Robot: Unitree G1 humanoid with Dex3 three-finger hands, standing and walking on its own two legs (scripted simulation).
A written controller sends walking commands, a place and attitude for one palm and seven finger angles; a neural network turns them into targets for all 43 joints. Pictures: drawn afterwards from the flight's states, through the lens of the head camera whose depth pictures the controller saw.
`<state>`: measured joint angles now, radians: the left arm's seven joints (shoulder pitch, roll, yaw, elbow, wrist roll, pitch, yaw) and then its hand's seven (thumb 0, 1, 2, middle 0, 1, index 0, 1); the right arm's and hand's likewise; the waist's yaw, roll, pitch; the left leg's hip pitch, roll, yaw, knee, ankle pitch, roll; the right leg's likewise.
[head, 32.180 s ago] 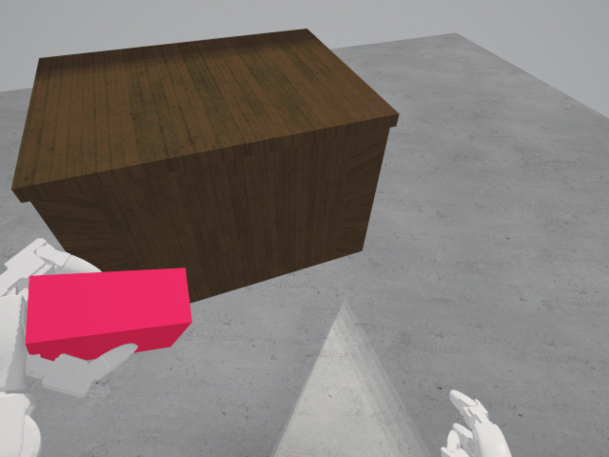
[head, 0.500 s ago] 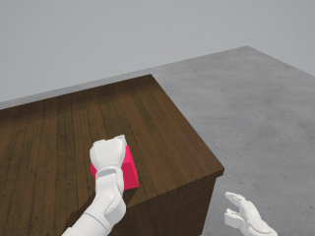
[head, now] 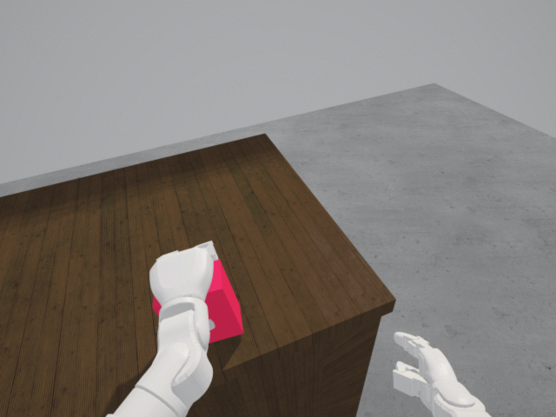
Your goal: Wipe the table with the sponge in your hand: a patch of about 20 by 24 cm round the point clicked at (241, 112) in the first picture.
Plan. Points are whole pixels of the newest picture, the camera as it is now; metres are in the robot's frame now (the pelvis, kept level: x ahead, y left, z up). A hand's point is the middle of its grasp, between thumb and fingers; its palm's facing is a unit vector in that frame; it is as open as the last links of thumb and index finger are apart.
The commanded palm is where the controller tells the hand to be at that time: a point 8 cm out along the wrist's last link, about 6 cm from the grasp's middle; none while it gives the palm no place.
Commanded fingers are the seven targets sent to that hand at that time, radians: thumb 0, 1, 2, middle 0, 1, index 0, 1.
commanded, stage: slide back across to the middle lane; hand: left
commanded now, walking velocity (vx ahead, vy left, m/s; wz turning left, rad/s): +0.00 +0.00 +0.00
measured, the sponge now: (205, 313) +0.29 +0.17 -0.01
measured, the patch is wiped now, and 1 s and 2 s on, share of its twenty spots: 1.00 1.00 1.00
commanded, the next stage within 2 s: wipe forward along the middle lane in 0.44 s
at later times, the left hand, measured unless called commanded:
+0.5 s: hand (171, 306) +0.26 +0.19 +0.06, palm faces +0.08 -0.24 -0.97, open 10.1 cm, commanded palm +0.20 +0.21 +0.10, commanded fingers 0.00 0.10 1.30 -1.20 -1.60 -1.20 -1.60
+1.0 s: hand (165, 290) +0.29 +0.22 +0.05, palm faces -0.01 -0.11 -0.99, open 10.1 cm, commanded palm +0.26 +0.24 +0.08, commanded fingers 0.00 0.10 1.30 -1.20 -1.60 -1.20 -1.60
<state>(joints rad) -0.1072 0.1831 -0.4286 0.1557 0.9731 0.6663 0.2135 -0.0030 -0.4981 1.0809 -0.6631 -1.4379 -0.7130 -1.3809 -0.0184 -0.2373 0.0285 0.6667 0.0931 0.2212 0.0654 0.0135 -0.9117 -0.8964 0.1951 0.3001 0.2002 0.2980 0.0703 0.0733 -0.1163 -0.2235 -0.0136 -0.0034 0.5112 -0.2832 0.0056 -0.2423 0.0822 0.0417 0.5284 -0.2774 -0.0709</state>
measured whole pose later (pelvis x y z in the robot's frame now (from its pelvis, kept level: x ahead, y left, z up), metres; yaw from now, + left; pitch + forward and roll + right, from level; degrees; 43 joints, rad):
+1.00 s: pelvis -0.01 -0.01 +0.00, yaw +0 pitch +1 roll +1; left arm -0.18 0.25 -0.25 0.31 0.98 0.52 0.15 -0.01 -0.56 1.10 -0.74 -1.36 -0.79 -1.29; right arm 0.03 -0.25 0.04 0.71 0.08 0.12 -0.03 0.01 -0.91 -0.90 0.20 0.30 0.20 0.30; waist 0.08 0.08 -0.10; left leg -0.24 -0.01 -0.02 0.47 -0.25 0.00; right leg -0.25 0.09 0.03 0.48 -0.24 -0.08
